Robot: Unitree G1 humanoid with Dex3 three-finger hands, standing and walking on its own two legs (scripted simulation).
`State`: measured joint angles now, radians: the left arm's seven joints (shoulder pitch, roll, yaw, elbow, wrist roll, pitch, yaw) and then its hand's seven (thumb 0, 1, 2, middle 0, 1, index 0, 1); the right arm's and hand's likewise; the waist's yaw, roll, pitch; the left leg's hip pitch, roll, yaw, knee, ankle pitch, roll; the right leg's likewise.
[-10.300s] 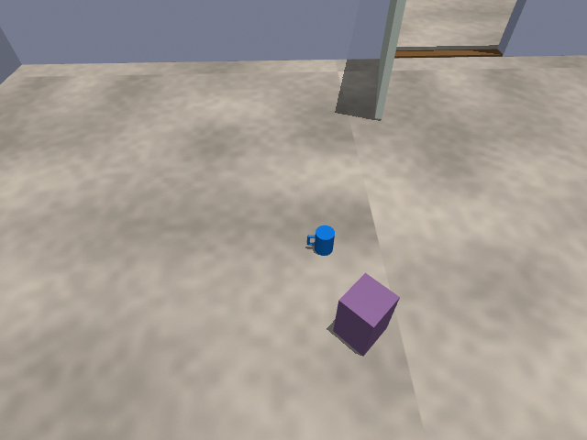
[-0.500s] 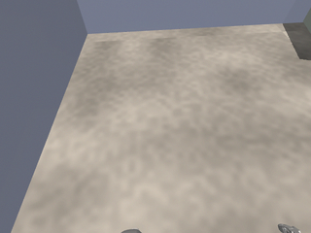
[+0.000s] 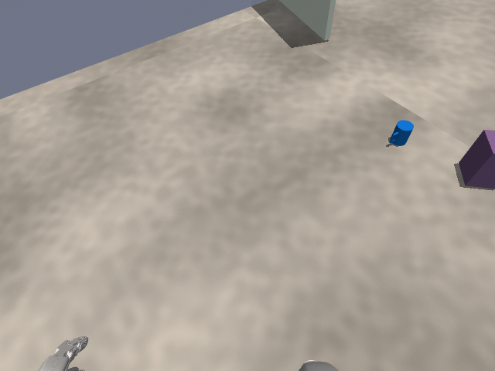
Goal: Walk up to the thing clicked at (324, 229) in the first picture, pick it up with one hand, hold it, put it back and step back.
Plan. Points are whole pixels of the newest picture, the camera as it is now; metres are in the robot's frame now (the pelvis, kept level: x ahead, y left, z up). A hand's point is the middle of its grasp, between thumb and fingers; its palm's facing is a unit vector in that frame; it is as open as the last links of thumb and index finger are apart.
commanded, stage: walk up
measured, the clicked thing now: (399, 134) +1.22 -0.83 -0.70
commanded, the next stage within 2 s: stand in 1.82 s
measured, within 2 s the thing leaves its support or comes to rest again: neither
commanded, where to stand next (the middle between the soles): +0.09 +0.03 m, yaw -48 degrees
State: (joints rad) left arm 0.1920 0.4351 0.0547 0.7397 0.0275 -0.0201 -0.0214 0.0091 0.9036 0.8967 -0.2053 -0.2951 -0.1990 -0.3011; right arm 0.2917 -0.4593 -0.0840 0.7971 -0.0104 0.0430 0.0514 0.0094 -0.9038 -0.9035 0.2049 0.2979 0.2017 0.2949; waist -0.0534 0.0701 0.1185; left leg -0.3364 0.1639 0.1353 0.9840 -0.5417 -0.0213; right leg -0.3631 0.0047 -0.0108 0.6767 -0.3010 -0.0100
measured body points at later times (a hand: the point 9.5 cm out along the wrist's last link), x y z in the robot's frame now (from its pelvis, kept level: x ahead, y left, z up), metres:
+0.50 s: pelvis +0.04 +0.07 +0.00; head +0.10 +0.06 +0.44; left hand +0.27 +0.31 -0.12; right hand +0.01 -0.27 -0.09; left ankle +0.13 +0.15 -0.72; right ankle -0.02 -0.06 -0.65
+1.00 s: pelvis +0.01 +0.07 -0.02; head +0.03 +0.06 +0.43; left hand +0.29 +0.25 -0.12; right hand -0.15 -0.22 -0.13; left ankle +0.11 +0.14 -0.72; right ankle -0.05 -0.05 -0.70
